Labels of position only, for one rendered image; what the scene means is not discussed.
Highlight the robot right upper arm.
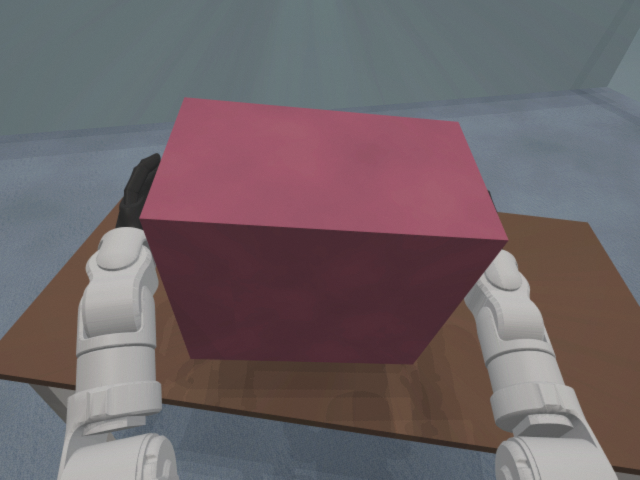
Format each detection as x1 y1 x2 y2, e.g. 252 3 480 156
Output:
495 436 616 480

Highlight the table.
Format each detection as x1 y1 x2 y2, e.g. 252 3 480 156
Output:
0 196 640 480

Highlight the robot left hand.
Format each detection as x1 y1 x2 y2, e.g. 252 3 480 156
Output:
115 153 161 230

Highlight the right robot forearm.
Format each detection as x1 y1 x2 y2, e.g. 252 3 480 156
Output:
464 250 618 480

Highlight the robot left upper arm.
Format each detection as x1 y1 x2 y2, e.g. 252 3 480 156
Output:
61 433 179 480

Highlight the carton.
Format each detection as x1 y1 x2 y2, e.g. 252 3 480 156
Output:
139 97 509 365

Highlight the left robot forearm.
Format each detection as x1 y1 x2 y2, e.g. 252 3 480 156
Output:
57 227 162 480

